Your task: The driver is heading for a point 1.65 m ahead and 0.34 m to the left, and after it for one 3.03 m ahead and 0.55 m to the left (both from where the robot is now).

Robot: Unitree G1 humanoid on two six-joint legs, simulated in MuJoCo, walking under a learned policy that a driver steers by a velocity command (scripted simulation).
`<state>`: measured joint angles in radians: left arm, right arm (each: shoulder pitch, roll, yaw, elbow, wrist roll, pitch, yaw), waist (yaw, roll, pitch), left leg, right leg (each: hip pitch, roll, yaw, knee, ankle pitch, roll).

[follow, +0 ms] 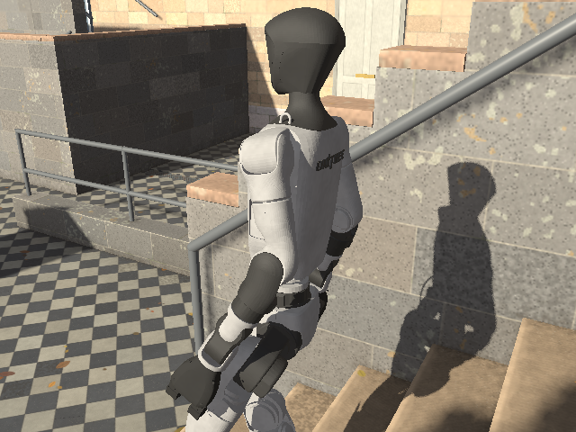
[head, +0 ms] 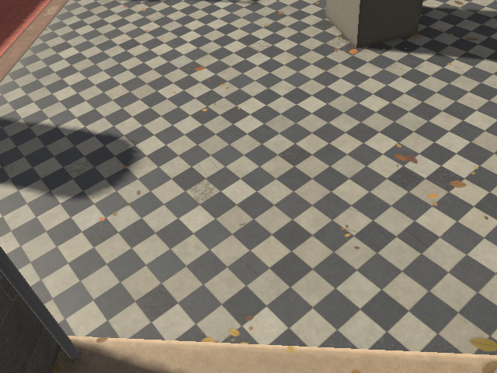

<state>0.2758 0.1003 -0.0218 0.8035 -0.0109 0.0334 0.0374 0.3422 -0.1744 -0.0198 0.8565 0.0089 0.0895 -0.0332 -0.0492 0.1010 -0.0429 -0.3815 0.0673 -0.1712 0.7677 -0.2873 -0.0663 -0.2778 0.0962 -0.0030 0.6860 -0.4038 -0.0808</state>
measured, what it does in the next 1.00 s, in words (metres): walks ahead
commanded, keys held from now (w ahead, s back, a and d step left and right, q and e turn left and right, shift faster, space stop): no key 0.52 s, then w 0.48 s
